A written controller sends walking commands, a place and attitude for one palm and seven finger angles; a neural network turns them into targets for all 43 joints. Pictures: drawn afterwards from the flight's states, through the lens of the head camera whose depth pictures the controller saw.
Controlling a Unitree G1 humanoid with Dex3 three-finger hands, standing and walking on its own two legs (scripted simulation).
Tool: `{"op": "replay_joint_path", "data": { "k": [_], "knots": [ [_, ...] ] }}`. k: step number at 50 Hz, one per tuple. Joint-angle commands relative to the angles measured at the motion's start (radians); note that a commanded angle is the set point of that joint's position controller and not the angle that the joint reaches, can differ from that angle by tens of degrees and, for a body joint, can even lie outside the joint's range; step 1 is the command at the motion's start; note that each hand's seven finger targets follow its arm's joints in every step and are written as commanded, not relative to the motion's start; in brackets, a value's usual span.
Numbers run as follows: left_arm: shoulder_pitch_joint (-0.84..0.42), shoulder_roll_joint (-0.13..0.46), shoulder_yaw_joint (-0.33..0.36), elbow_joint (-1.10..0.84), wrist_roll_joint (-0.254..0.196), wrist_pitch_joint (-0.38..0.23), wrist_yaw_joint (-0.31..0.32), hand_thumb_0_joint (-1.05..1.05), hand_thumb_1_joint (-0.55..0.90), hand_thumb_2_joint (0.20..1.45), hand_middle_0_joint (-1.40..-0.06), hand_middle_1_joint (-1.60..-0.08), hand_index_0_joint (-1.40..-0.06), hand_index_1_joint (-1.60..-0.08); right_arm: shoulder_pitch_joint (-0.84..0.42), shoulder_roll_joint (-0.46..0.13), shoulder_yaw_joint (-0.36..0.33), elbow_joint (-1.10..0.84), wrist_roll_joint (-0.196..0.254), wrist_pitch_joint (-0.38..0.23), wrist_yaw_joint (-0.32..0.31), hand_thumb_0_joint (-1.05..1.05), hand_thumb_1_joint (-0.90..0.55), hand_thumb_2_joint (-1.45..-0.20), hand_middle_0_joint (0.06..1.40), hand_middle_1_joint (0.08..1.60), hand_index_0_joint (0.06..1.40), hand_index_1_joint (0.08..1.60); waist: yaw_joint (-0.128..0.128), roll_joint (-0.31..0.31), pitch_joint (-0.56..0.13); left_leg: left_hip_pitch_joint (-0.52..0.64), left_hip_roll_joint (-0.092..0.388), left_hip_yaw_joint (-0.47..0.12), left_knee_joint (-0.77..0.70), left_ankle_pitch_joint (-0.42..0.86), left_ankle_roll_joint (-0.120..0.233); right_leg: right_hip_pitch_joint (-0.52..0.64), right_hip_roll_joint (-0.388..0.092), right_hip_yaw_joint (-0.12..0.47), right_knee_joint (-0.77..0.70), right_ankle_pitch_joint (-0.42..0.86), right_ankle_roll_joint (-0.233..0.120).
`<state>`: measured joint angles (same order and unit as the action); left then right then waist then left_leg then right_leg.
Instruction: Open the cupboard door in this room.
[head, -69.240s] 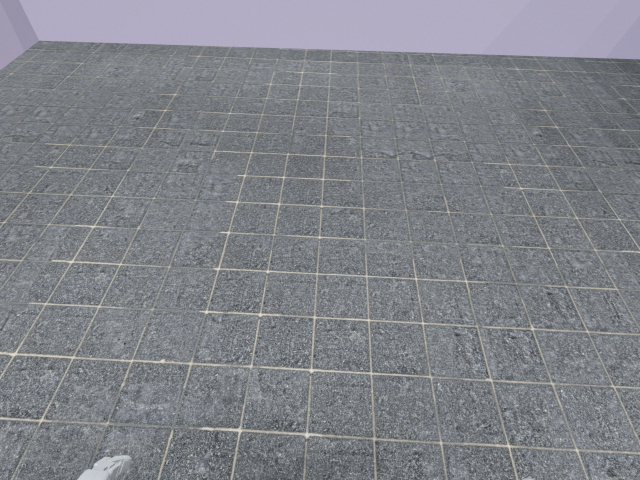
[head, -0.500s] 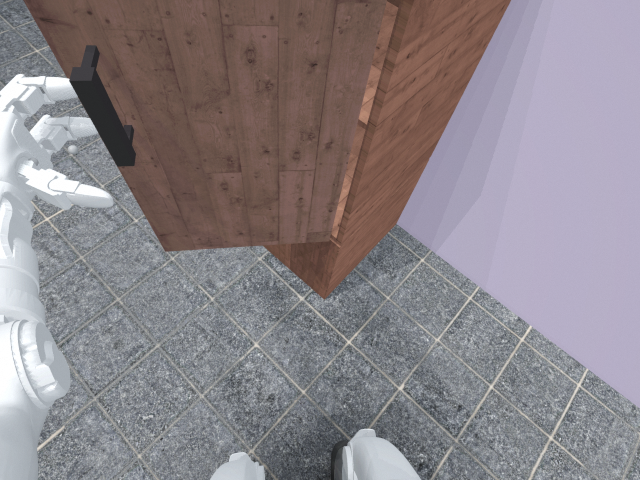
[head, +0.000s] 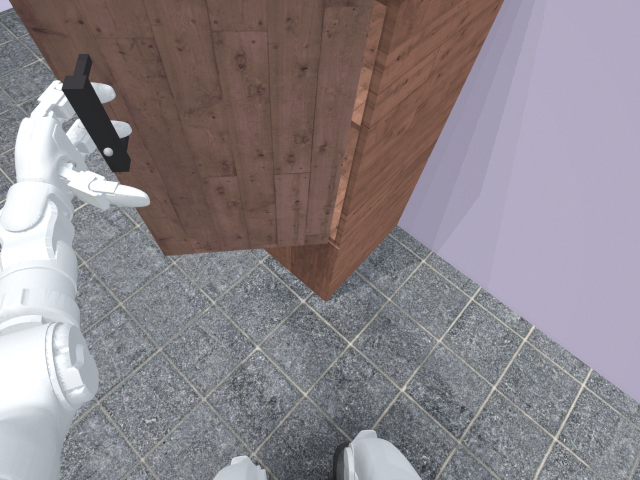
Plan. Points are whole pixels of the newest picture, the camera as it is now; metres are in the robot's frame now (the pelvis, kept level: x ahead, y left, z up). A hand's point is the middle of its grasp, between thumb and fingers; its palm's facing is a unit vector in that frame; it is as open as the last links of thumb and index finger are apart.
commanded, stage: slide the fingers in behind the handle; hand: left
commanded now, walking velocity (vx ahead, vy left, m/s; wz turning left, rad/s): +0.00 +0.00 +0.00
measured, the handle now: (103, 117) +0.54 +0.24 +0.09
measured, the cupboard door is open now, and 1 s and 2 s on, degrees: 49 49 55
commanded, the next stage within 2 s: close the thumb around the handle in 0.76 s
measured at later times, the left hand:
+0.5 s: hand (117, 156) +0.48 +0.21 +0.09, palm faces +0.06 -1.00 -0.01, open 14.2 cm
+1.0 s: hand (119, 155) +0.48 +0.21 +0.09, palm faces +0.05 -1.00 -0.01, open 13.7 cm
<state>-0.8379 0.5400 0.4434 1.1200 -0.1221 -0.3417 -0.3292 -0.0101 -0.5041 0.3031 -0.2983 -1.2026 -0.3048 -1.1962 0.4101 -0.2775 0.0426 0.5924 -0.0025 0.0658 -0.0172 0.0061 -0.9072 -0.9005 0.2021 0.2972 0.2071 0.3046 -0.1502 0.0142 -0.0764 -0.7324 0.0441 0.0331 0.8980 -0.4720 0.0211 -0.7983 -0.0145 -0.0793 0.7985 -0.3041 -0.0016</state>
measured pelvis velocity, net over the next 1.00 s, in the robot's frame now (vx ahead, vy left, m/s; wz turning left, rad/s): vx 0.00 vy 0.00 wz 0.02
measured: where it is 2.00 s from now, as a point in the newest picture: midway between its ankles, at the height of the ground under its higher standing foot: outside the picture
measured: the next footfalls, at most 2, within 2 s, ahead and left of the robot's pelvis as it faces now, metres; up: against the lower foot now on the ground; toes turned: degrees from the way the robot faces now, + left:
none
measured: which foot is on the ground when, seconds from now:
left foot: down 0.00-1.00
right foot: down 0.00-1.00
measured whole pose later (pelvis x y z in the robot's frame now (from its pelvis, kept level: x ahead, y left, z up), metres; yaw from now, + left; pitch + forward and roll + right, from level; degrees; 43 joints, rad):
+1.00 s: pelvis +0.00 +0.00 +0.00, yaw +1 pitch +17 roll -2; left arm -0.86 0.48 0.37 1.14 -0.13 -0.38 -0.25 -0.01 -0.43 0.34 -0.29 -1.21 -0.27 -1.20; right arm 0.40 -0.27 0.04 0.63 -0.01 0.03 -0.01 0.01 -0.91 -0.90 0.20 0.30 0.21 0.30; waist -0.13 0.02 -0.07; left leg -0.73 0.03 0.02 0.89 -0.47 0.02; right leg -0.79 -0.03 -0.09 0.81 -0.31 0.00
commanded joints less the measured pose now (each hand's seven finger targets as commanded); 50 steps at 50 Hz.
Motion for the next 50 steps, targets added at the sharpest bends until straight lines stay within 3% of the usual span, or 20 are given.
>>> {"op": "replay_joint_path", "data": {
  "k": [1,5,8,12,14,16,17,21,23,27,30,32,36,39,41,42,43,44,47,50],
  "knots": [
    [-0.408,0.268,0.016,-0.249,-0.01,-0.082,0.023,0.0,-0.5,0.3,-0.3,-1.2,-0.3,-1.2,0.141,-0.167,-0.068,-0.067,-0.004,-0.021,-0.013,0.0,-0.9,-0.9,0.2,0.3,0.2,0.3,0.02,0.129,-0.464,0.181,-0.022,-0.05,-0.119,0.464,-0.007,0.33,0.044,0.045,-0.029,0.338,-0.02],
    [-0.396,0.252,0.015,-0.219,-0.028,-0.085,0.024,0.0,-0.5,0.3,-0.3,-1.2,-0.3,-1.2,0.139,-0.171,-0.07,-0.06,-0.001,-0.022,-0.013,0.0,-0.9,-0.9,0.2,0.3,0.2,0.3,0.008,0.069,-0.438,0.151,-0.022,-0.044,-0.122,0.425,-0.001,0.349,0.046,0.051,-0.04,0.338,-0.015],
    [-0.429,0.215,-0.02,-0.218,-0.023,-0.08,0.025,0.0,-0.5,0.3,-0.3,-1.2,-0.3,-1.2,0.132,-0.168,-0.067,-0.062,0.0,-0.026,-0.015,0.0,-0.9,-0.9,0.2,0.3,0.2,0.3,0.0,0.097,-0.403,0.142,-0.028,-0.042,-0.132,0.379,0.002,0.33,0.042,0.05,-0.045,0.303,-0.018],
    [-0.45,0.235,-0.01,-0.21,-0.009,-0.087,0.04,0.0,-0.5,0.3,-0.3,-1.2,-0.3,-1.2,0.134,-0.167,-0.067,-0.054,-0.002,-0.032,-0.016,0.0,-0.9,-0.9,0.2,0.3,0.2,0.3,0.001,0.075,-0.412,0.129,-0.031,-0.046,-0.129,0.353,0.003,0.338,0.04,0.056,-0.046,0.287,-0.016],
    [-0.451,0.19,-0.035,-0.251,-0.012,-0.105,0.044,0.0,-0.5,0.3,-0.3,-1.2,-0.3,-1.2,0.135,-0.16,-0.071,-0.054,-0.005,-0.038,-0.012,0.0,-0.9,-0.9,0.2,0.3,0.2,0.3,0.005,0.116,-0.476,0.19,-0.029,-0.051,-0.122,0.421,-0.003,0.332,0.041,0.052,-0.034,0.32,-0.019],
    [-0.433,0.166,-0.051,-0.218,-0.016,-0.101,0.044,0.0,-0.5,0.3,-0.3,-1.2,-0.3,-1.2,0.134,-0.162,-0.071,-0.046,-0.005,-0.04,-0.009,0.0,-0.9,-0.9,0.2,0.3,0.2,0.3,-0.003,0.087,-0.447,0.182,-0.025,-0.051,-0.118,0.41,-0.004,0.31,0.042,0.048,-0.04,0.309,-0.016],
    [-0.467,0.149,-0.072,-0.224,-0.016,-0.101,0.044,0.0,-0.5,0.3,-0.3,-1.2,-0.3,-1.2,0.13,-0.161,-0.07,-0.043,-0.003,-0.042,-0.009,0.0,-0.9,-0.9,0.2,0.3,0.2,0.3,-0.014,0.104,-0.429,0.174,-0.027,-0.047,-0.12,0.386,-0.003,0.3,0.042,0.05,-0.043,0.292,-0.015],
    [-0.461,0.177,-0.049,-0.217,-0.01,-0.108,0.049,0.0,-0.5,0.3,-0.3,-1.2,-0.3,-1.2,0.133,-0.167,-0.073,-0.038,-0.004,-0.045,-0.011,0.0,-0.9,-0.9,0.2,0.3,0.2,0.3,-0.002,0.087,-0.449,0.176,-0.029,-0.055,-0.12,0.387,-0.003,0.312,0.042,0.049,-0.037,0.292,-0.019],
    [-0.478,0.143,-0.074,-0.215,-0.014,-0.108,0.048,0.0,-0.5,0.3,-0.3,-1.2,-0.3,-1.2,0.132,-0.165,-0.07,-0.036,-0.005,-0.049,-0.011,0.0,-0.9,-0.9,0.2,0.3,0.2,0.3,-0.014,0.102,-0.431,0.188,-0.03,-0.057,-0.12,0.392,-0.001,0.285,0.042,0.045,-0.039,0.286,-0.02],
    [-0.5,0.167,-0.065,-0.184,-0.008,-0.099,0.049,0.0,-0.5,0.3,-0.3,-1.2,-0.3,-1.2,0.131,-0.168,-0.068,-0.029,-0.004,-0.05,-0.014,0.0,-0.9,-0.9,0.2,0.3,0.2,0.3,-0.018,0.087,-0.401,0.15,-0.032,-0.057,-0.125,0.343,0.0,0.287,0.039,0.051,-0.044,0.26,-0.018],
    [-0.493,0.177,-0.052,-0.213,-0.007,-0.11,0.047,0.0,-0.5,0.3,-0.3,-1.2,-0.3,-1.2,0.137,-0.167,-0.07,-0.027,-0.008,-0.052,-0.013,0.0,-0.9,-0.9,0.2,0.3,0.2,0.3,-0.003,0.129,-0.474,0.211,-0.028,-0.066,-0.114,0.433,-0.01,0.286,0.039,0.044,-0.028,0.3,-0.021],
    [-0.481,0.139,-0.077,-0.235,-0.012,-0.113,0.046,0.0,-0.5,0.3,-0.3,-1.2,-0.3,-1.2,0.139,-0.163,-0.072,-0.028,-0.009,-0.051,-0.008,0.0,-0.9,-0.9,0.2,0.3,0.2,0.3,-0.003,0.136,-0.486,0.247,-0.023,-0.071,-0.11,0.485,-0.016,0.269,0.042,0.037,-0.025,0.313,-0.021],
    [-0.477,0.115,-0.093,-0.222,-0.017,-0.11,0.055,0.0,-0.5,0.3,-0.3,-1.2,-0.3,-1.2,0.137,-0.164,-0.075,-0.025,-0.007,-0.047,-0.004,0.0,-0.9,-0.9,0.2,0.3,0.2,0.3,-0.014,0.092,-0.446,0.232,-0.021,-0.073,-0.113,0.462,-0.014,0.256,0.046,0.033,-0.033,0.298,-0.017],
    [-0.472,0.099,-0.102,-0.238,-0.015,-0.115,0.061,0.0,-0.5,0.3,-0.3,-1.2,-0.3,-1.2,0.134,-0.162,-0.075,-0.027,-0.008,-0.049,-0.002,0.0,-0.9,-0.9,0.2,0.3,0.2,0.3,-0.008,0.129,-0.463,0.255,-0.023,-0.072,-0.116,0.48,-0.017,0.256,0.046,0.032,-0.033,0.3,-0.019],
    [-0.461,0.138,-0.071,-0.199,-0.01,-0.109,0.065,0.0,-0.5,0.3,-0.3,-1.2,-0.3,-1.2,0.137,-0.167,-0.073,-0.022,-0.008,-0.046,-0.005,0.0,-0.9,-0.9,0.2,0.3,0.2,0.3,-0.006,0.077,-0.423,0.202,-0.024,-0.07,-0.121,0.429,-0.012,0.27,0.045,0.033,-0.035,0.286,-0.019],
    [-0.482,0.112,-0.099,-0.21,-0.009,-0.109,0.065,0.0,-0.5,0.3,-0.3,-1.2,-0.3,-1.2,0.134,-0.164,-0.072,-0.022,-0.006,-0.047,-0.005,0.0,-0.9,-0.9,0.2,0.3,0.2,0.3,-0.018,0.074,-0.41,0.202,-0.024,-0.07,-0.126,0.419,-0.011,0.266,0.044,0.032,-0.038,0.283,-0.018],
    [-0.486,0.113,-0.094,-0.225,-0.009,-0.116,0.066,0.0,-0.5,0.3,-0.3,-1.2,-0.3,-1.2,0.133,-0.163,-0.072,-0.028,-0.008,-0.05,-0.006,0.0,-0.9,-0.9,0.2,0.3,0.2,0.3,-0.008,0.124,-0.417,0.222,-0.027,-0.071,-0.124,0.438,-0.012,0.253,0.043,0.032,-0.035,0.279,-0.023],
    [-0.489,0.12,-0.094,-0.221,-0.004,-0.117,0.066,0.0,-0.444,0.324,-0.304,-1.206,-0.304,-1.206,0.132,-0.163,-0.073,-0.02,-0.009,-0.049,-0.006,0.0,-0.9,-0.9,0.2,0.3,0.2,0.3,-0.009,0.137,-0.428,0.236,-0.024,-0.073,-0.12,0.443,-0.017,0.242,0.043,0.032,-0.034,0.274,-0.022],
    [-0.478,0.123,-0.087,-0.185,-0.008,-0.107,0.065,0.0,-0.276,0.396,-0.316,-1.224,-0.316,-1.224,0.134,-0.164,-0.071,-0.019,-0.008,-0.049,-0.007,0.0,-0.9,-0.9,0.2,0.3,0.2,0.3,-0.016,0.074,-0.403,0.188,-0.027,-0.067,-0.123,0.401,-0.009,0.263,0.043,0.036,-0.04,0.272,-0.018],
    [-0.515,0.141,-0.079,-0.184,-0.004,-0.107,0.062,0.0,-0.108,0.468,-0.328,-1.242,-0.328,-1.242,0.136,-0.165,-0.068,-0.015,-0.009,-0.052,-0.011,0.0,-0.9,-0.9,0.2,0.3,0.2,0.3,-0.019,0.101,-0.419,0.189,-0.03,-0.069,-0.122,0.391,-0.009,0.261,0.04,0.038,-0.035,0.267,-0.019]
  ]
}}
